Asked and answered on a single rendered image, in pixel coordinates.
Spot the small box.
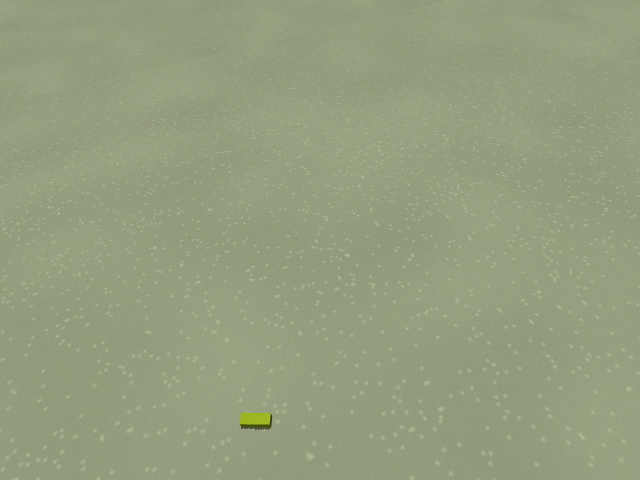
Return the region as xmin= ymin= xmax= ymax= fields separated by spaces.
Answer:
xmin=240 ymin=413 xmax=272 ymax=428

